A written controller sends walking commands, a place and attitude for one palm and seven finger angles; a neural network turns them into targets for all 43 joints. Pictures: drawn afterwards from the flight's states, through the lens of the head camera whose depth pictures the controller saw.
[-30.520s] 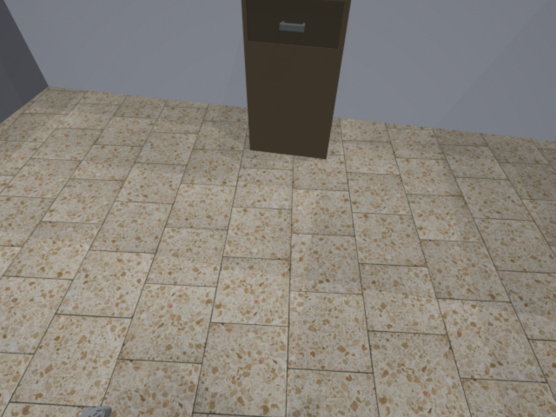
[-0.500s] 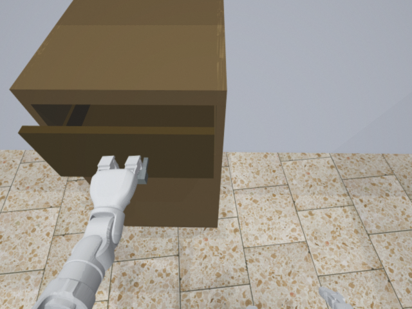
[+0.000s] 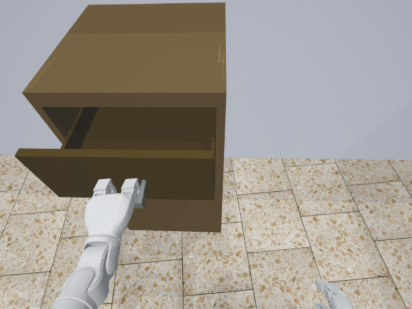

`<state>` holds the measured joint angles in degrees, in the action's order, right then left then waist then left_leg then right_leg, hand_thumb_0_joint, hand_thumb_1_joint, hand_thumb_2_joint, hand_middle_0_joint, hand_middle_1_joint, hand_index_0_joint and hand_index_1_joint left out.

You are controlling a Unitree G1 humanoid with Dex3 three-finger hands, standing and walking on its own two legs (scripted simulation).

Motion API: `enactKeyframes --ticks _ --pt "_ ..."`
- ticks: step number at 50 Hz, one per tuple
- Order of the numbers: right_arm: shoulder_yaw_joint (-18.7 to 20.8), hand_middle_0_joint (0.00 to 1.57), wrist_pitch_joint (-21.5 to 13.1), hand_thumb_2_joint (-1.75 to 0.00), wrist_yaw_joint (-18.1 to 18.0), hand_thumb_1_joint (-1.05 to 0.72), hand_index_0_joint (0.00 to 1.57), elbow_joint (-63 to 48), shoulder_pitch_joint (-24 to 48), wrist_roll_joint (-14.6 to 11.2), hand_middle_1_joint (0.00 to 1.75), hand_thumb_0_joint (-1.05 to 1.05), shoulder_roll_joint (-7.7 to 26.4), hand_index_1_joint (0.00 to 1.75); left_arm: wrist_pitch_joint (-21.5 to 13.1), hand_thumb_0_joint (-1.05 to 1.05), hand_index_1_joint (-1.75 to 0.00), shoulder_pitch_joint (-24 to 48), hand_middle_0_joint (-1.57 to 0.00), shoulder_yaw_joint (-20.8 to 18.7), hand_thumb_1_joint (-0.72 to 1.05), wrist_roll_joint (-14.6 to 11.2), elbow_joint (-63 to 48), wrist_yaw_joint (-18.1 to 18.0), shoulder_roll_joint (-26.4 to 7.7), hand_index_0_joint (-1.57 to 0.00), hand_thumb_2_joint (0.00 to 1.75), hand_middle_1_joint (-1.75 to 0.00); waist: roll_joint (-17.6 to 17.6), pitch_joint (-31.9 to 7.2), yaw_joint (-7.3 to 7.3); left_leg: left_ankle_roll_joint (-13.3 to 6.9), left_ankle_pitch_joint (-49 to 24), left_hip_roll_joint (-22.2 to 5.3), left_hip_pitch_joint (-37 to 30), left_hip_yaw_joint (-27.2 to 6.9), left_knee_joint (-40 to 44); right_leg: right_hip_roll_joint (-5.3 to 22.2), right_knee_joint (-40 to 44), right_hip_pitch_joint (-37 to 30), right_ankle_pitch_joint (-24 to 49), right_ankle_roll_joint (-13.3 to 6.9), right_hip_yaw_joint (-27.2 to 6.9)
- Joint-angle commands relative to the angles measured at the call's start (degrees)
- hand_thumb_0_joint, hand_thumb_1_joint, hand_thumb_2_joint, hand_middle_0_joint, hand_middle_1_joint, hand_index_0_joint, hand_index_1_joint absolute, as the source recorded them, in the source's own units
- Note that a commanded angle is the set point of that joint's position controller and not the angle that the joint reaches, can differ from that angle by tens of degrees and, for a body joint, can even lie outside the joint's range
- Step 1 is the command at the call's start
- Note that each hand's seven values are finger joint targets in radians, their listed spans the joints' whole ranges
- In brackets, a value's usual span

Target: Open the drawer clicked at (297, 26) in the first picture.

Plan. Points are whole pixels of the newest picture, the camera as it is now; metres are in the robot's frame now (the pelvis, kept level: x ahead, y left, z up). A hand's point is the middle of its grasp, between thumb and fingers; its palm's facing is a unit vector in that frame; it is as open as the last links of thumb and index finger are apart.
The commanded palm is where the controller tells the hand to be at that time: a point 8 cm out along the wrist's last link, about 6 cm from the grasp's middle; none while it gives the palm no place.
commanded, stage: pull the drawer open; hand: left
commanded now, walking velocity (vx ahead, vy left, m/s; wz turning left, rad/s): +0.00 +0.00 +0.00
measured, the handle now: (121, 192) +0.36 +0.21 -0.01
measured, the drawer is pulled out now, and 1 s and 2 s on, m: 0.14 0.26 0.30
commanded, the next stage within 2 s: open the thumb to release the handle in 1.50 s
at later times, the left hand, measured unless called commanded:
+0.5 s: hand (114, 249) +0.24 +0.20 -0.03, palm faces -0.01 -0.07 -1.00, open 5.8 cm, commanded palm +0.21 +0.21 +0.02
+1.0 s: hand (106, 281) +0.18 +0.20 -0.03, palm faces -0.02 -0.08 -1.00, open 5.8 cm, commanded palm +0.15 +0.21 +0.02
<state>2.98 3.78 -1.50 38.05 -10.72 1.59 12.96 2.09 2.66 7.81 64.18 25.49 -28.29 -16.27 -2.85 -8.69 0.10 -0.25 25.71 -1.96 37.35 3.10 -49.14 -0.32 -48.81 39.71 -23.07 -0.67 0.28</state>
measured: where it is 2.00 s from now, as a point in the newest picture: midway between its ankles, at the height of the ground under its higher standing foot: outside the picture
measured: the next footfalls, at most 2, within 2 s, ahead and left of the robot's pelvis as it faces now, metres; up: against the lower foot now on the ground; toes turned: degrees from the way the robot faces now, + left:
none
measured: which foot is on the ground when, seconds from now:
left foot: down 0.00-1.00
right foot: down 0.00-1.00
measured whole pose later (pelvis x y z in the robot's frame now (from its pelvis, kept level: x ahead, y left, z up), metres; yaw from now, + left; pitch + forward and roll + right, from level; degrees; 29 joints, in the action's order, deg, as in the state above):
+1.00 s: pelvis +0.00 -0.01 -0.01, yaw -1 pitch +13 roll +1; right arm 1.5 3.3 0.7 33.0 -6.5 3.1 12.7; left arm -0.5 -27.3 7.0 64.5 0.8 -31.4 -17.8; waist -2.0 -8.7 -2.3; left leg 0.6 28.5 -2.4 38.3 3.6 -54.1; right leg -0.8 -55.3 41.7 -26.4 -1.5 -0.4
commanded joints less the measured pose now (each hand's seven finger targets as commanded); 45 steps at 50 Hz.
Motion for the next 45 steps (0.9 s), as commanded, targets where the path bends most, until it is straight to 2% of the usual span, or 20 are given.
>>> enactKeyframes --ticks 1,3,4,7,9,11,12,14,17,18,19,22,26,29,32,36,38,42,44,45 --pt "2.4 0.20 -2.5 -0.90 -0.3 -0.90 0.20 -8.2 3.2 -0.1 0.30 0.00 6.6 0.30 0.7 0.00 -1.35 3.7 -0.40 -6.4 0.90 -1.1 -12.4 -3.0 -8.4 -0.40 0.90 -1.35 3.6 -16.0 -1.75 -0.6 -21.1 3.4 -8.3 -0.5 4.8 -2.3 5.1 -12.3 23.4 -1.8 0.9" --pt "2.3 0.20 -2.9 -0.90 -0.1 -0.90 0.20 -8.5 3.9 -0.2 0.30 0.00 6.7 0.30 0.5 0.00 -1.35 3.2 -0.40 -5.6 0.90 -1.4 -14.0 -3.0 -7.6 -0.40 0.90 -1.35 3.9 -14.7 -1.45 -0.7 -19.6 3.4 -8.0 -0.6 4.9 -2.2 5.5 -11.6 22.1 -1.8 0.9" --pt "2.4 0.20 -2.8 -0.90 -0.3 -0.90 0.20 -8.8 4.2 -0.1 0.30 0.00 6.8 0.30 0.4 0.00 -1.35 1.0 -0.40 -7.9 0.90 -1.4 -14.4 -3.1 -9.5 -0.40 0.90 -1.35 3.5 -15.2 -2.46 -0.6 -20.4 3.4 -8.0 -0.5 5.1 -2.3 5.3 -12.5 22.6 -2.0 0.7" --pt "1.9 0.20 -3.1 -0.90 0.1 -0.90 0.20 -9.3 5.2 0.2 0.30 0.00 6.5 0.30 0.4 0.00 -1.35 -1.5 -0.40 -5.3 0.90 -1.1 -16.2 -3.4 -7.0 -0.40 0.90 -1.35 3.0 -13.5 -1.91 -0.6 -19.6 3.5 -7.7 -0.4 4.6 -2.2 5.2 -11.0 22.2 -1.8 0.7" --pt "2.0 0.20 -3.0 -0.90 0.0 -0.90 0.20 -9.4 5.4 0.0 0.30 0.00 6.7 0.30 0.5 0.00 -1.35 -2.4 -0.40 -7.2 0.90 -1.2 -17.2 -3.4 -8.7 -0.40 0.90 -1.35 2.7 -13.5 -2.30 -0.4 -19.3 3.4 -7.9 -0.8 5.0 -2.4 5.1 -11.2 20.9 -2.0 0.8" --pt "2.1 0.20 -3.1 -0.90 0.1 -0.90 0.20 -9.6 5.4 0.1 0.30 0.00 6.4 0.30 0.5 0.00 -1.35 -4.1 -0.40 -7.0 0.90 -0.9 -18.2 -3.8 -8.3 -0.40 0.90 -1.35 2.8 -13.8 -2.40 -0.4 -19.2 3.4 -8.1 -0.8 4.7 -2.4 4.7 -10.8 20.6 -2.0 0.9" --pt "1.8 0.20 -3.4 -0.90 0.3 -0.90 0.20 -9.9 6.0 0.5 0.30 0.00 6.4 0.30 0.4 0.00 -1.35 -4.9 -0.40 -5.2 0.90 -1.0 -19.0 -3.9 -6.6 -0.40 0.90 -1.35 3.0 -13.5 -2.19 -0.6 -18.9 3.5 -7.8 -0.6 4.2 -2.3 4.7 -10.3 20.8 -1.8 0.9" --pt "2.0 0.20 -3.1 -0.90 0.2 -0.90 0.20 -9.9 6.2 0.3 0.30 0.00 6.5 0.30 0.6 0.00 -1.35 -5.8 -0.40 -7.4 0.90 -0.9 -19.9 -4.0 -8.6 -0.40 0.90 -1.35 3.0 -13.8 -2.55 -0.4 -19.5 3.5 -8.1 -0.8 4.4 -2.4 4.6 -11.0 21.3 -2.1 0.7" --pt "1.6 0.20 -3.4 -0.90 0.4 -0.90 0.20 -10.4 7.0 0.6 0.30 0.00 6.2 0.30 0.5 0.00 -1.35 -7.4 -0.40 -5.7 0.90 -0.5 -21.3 -4.5 -7.1 -0.40 0.90 -1.35 2.1 -12.6 -2.56 -0.4 -18.1 3.5 -7.8 -0.7 4.0 -2.3 4.3 -9.2 19.3 -1.9 0.8" --pt "1.7 0.20 -3.2 -0.90 0.4 -0.90 0.20 -10.2 6.8 0.4 0.30 0.00 6.1 0.30 0.8 0.00 -1.35 -8.0 -0.40 -5.9 0.90 -0.6 -21.4 -4.5 -7.3 -0.40 0.90 -1.35 2.9 -12.8 -2.44 -0.4 -17.8 3.4 -8.1 -1.0 4.1 -2.4 4.3 -9.5 19.0 -2.0 0.9" --pt "1.7 0.20 -3.0 -0.90 0.4 -0.90 0.20 -10.4 7.2 0.4 0.30 0.00 6.3 0.30 0.9 0.00 -1.35 -7.2 -0.40 -5.9 0.90 -0.7 -22.7 -4.4 -7.5 -0.40 0.90 -1.35 1.9 -12.9 -2.44 -0.3 -18.7 3.4 -8.5 -1.1 4.1 -2.4 4.3 -9.5 19.7 -2.2 0.8" --pt "1.4 0.20 -3.3 -0.90 0.6 -0.90 0.20 -10.9 7.8 0.8 0.30 0.00 6.1 0.30 0.9 0.00 -1.35 -11.1 -0.40 -4.6 0.90 -0.5 -24.0 -4.7 -6.2 -0.40 0.90 -1.35 3.0 -13.1 -2.69 -0.4 -19.2 3.4 -8.5 -1.0 3.3 -2.3 3.8 -9.0 20.3 -1.9 0.7" --pt "1.3 0.20 -3.1 -0.90 0.5 -0.90 0.20 -11.0 8.4 0.5 0.30 0.00 5.9 0.30 0.9 0.00 -1.35 -13.7 -0.40 -6.4 0.90 -1.1 -25.0 -4.3 -7.8 -0.40 0.90 -1.35 4.1 -11.5 -2.75 -0.4 -17.2 3.6 -7.8 -1.1 3.6 -2.1 4.3 -9.9 20.2 -1.9 0.2" --pt "1.0 0.20 -3.1 -0.90 0.4 -0.90 0.20 -11.6 9.1 0.6 0.30 0.00 5.8 0.30 0.5 0.00 -1.35 -17.6 -0.40 -8.2 0.90 -1.4 -26.8 -4.3 -9.1 -0.40 0.90 -1.35 4.4 -12.5 -3.62 -0.3 -17.6 3.7 -7.4 -1.1 3.4 -2.1 3.9 -11.1 21.5 -2.0 -0.3" --pt "0.7 0.20 -3.3 -0.90 0.8 -0.90 0.20 -12.5 9.7 1.0 0.30 0.00 5.4 0.30 0.0 0.00 -1.35 -21.6 -0.40 -6.4 0.90 -1.0 -29.2 -4.8 -7.2 -0.40 0.90 -1.35 2.6 -11.7 -3.94 -0.3 -17.8 3.7 -7.4 -1.0 2.8 -2.1 3.2 -9.4 20.6 -2.0 -0.2" --pt "0.8 0.20 -3.1 -0.90 1.0 -0.90 0.20 -12.4 9.7 0.9 0.30 0.00 5.4 0.30 -0.1 0.00 -1.35 -22.9 -0.40 -7.6 0.90 -1.2 -30.0 -5.1 -8.0 -0.40 0.90 -1.35 3.4 -10.9 -3.51 -0.3 -16.7 3.6 -7.0 -1.3 2.3 -2.2 3.1 -8.8 20.3 -2.0 -0.5" --pt "0.8 0.20 -3.4 -0.90 1.0 -0.90 0.20 -12.7 9.7 1.0 0.30 0.00 5.2 0.30 -0.5 0.00 -1.35 -25.7 -0.40 -8.9 0.90 -1.0 -30.6 -5.4 -9.0 -0.40 0.90 -1.35 3.5 -11.4 -4.22 -0.2 -16.9 3.8 -6.5 -1.3 1.8 -2.2 2.5 -9.0 20.9 -2.1 -0.7" --pt "0.5 0.20 -3.4 -0.90 1.6 -0.90 0.20 -13.8 10.2 1.4 0.30 0.00 5.3 0.30 -1.0 0.00 -1.35 -30.6 -0.40 -7.7 0.90 -1.1 -33.4 -6.0 -7.8 -0.40 0.90 -1.35 3.1 -10.9 -4.44 -0.1 -17.7 3.8 -6.4 -1.3 0.9 -2.2 1.6 -7.6 21.4 -2.1 -1.3" --pt "0.6 0.20 -3.2 -0.90 1.7 -0.90 0.20 -13.9 10.2 1.2 0.30 0.00 5.3 0.30 -1.1 0.00 -1.35 -32.2 -0.40 -8.8 0.90 -1.5 -34.8 -6.0 -8.8 -0.40 0.90 -1.35 2.2 -11.9 -4.67 -0.1 -18.6 3.7 -6.9 -1.4 0.7 -2.3 1.4 -8.2 22.3 -2.4 -1.4" --pt "0.3 0.20 -3.3 -0.90 2.0 -0.90 0.20 -14.1 10.1 1.5 0.30 0.00 5.3 0.30 -1.2 0.00 -1.35 -32.6 -0.40 -8.0 0.90 -1.3 -34.9 -6.3 -8.3 -0.40 0.90 -1.35 3.2 -11.2 -4.41 -0.1 -18.0 3.8 -6.3 -1.6 0.2 -2.2 1.0 -6.9 21.6 -2.2 -1.9"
